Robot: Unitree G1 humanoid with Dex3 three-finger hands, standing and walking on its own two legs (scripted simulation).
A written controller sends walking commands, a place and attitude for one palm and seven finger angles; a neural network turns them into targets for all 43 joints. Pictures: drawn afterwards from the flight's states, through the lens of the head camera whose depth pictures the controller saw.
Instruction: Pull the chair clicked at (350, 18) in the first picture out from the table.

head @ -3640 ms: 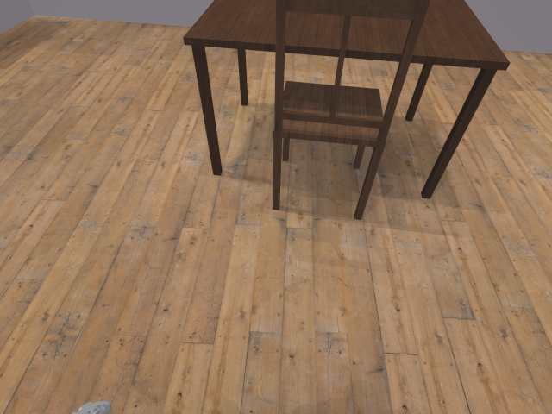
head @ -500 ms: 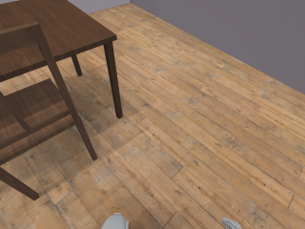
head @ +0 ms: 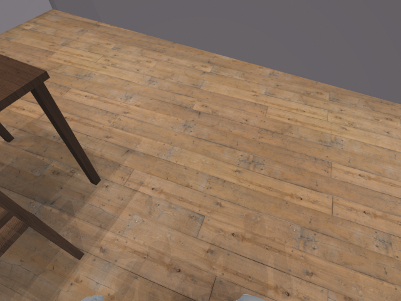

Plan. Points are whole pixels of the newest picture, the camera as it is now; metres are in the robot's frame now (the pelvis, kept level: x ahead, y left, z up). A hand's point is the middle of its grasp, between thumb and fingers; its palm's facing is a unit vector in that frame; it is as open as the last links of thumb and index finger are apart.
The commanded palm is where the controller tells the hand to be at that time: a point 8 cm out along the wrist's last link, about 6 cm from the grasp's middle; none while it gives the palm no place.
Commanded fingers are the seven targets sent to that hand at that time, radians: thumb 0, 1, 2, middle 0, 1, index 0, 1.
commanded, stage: walk to a spot facing it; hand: left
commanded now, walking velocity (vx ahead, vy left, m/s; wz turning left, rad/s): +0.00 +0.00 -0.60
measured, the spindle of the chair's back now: out of the picture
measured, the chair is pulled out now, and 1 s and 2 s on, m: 0.00 0.00 0.00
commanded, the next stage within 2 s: turn to face it in 1.20 s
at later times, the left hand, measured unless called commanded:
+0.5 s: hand (123, 292) +0.16 +0.19 -0.17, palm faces -0.24 -0.95 -0.19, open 7.4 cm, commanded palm none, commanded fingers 0.00 0.90 0.90 -0.20 -0.30 -0.20 -0.30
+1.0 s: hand (162, 288) +0.17 +0.10 -0.15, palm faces -0.53 -0.81 -0.26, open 7.4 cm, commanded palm none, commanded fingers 0.00 0.90 0.90 -0.20 -0.30 -0.20 -0.30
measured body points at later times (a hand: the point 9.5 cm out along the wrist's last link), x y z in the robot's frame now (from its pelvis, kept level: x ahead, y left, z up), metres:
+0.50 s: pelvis +0.00 +0.02 -0.01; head +0.04 +0.04 +0.44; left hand +0.18 +0.24 -0.16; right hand +0.03 -0.25 -0.12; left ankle +0.05 +0.12 -0.73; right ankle +0.01 -0.12 -0.71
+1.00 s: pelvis -0.02 -0.01 +0.00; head -0.01 -0.06 +0.44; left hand +0.20 +0.14 -0.13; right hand -0.15 -0.25 -0.16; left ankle +0.05 +0.12 -0.67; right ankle -0.08 -0.09 -0.73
